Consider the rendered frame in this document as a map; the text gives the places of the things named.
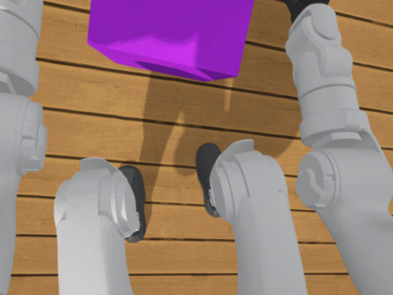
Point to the right robot upper arm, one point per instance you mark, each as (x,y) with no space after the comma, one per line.
(350,189)

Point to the right robot hand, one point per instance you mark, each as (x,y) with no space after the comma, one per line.
(296,7)

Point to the robot left forearm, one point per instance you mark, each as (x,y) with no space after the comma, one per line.
(20,28)

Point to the left robot upper arm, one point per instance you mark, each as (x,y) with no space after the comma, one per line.
(23,142)

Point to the robot left thigh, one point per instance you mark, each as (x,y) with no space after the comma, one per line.
(91,247)

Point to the robot right forearm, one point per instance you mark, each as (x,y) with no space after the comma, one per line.
(322,67)

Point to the carton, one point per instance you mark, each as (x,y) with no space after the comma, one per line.
(201,40)

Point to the robot left shin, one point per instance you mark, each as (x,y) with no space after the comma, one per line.
(92,163)

